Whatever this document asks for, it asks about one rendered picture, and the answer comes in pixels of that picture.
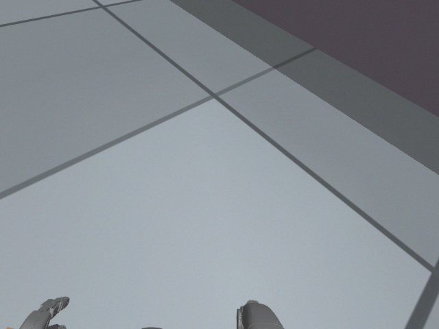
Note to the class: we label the left robot hand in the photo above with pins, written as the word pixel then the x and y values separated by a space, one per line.
pixel 39 319

